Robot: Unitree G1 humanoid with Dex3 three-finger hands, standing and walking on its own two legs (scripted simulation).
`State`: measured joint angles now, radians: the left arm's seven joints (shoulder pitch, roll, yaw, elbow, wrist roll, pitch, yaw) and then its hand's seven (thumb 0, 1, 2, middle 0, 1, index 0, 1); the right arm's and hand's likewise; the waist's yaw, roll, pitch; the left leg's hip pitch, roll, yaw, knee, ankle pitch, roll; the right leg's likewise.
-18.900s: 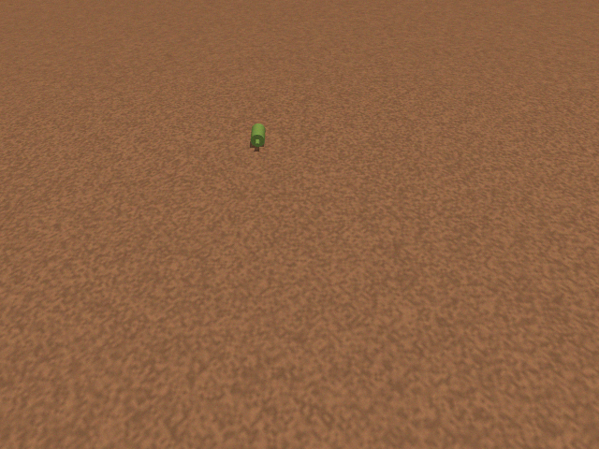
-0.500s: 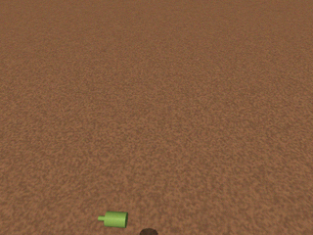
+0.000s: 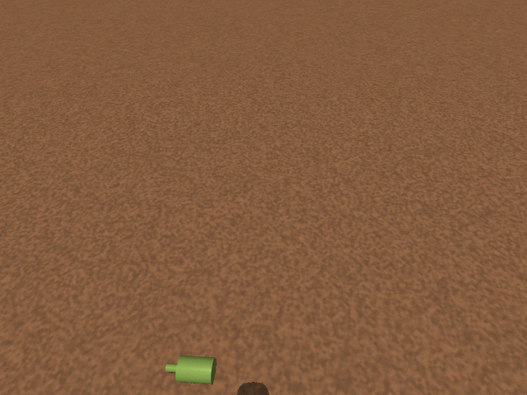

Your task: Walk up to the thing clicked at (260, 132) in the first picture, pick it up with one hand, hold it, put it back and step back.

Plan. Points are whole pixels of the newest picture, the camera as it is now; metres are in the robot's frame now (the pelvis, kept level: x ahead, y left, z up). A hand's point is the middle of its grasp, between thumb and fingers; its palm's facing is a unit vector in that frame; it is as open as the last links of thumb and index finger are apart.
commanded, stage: stand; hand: left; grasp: from above
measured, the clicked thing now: (190, 369) +0.39 +0.29 -0.74
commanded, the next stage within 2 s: rise first in 0.72 s
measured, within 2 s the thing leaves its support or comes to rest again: neither
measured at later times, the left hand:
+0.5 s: hand out of the picture +0.07 +0.25 -0.16, palm faces -0.03 -0.94 -0.35, open 7.4 cm
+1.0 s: hand out of the picture +0.12 +0.24 -0.16, palm faces +0.02 -0.94 -0.33, open 7.8 cm
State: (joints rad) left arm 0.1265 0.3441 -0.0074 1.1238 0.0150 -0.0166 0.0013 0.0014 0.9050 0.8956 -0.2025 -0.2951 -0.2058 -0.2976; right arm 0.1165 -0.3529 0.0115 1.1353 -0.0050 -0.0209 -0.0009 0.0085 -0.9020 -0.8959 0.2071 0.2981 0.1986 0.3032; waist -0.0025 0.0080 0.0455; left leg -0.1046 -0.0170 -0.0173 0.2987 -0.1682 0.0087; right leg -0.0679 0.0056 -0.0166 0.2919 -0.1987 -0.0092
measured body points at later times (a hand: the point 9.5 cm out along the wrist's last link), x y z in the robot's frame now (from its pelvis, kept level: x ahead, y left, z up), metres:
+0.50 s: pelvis +0.00 +0.00 +0.00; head +0.01 +0.00 +0.45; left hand +0.07 +0.30 -0.13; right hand +0.07 -0.30 -0.13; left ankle +0.00 +0.11 -0.75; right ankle -0.02 -0.11 -0.75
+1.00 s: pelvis -0.03 +0.00 -0.01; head +0.02 +0.00 +0.43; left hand +0.12 +0.29 -0.14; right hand +0.07 -0.28 -0.14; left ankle +0.00 +0.11 -0.75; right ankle -0.02 -0.11 -0.75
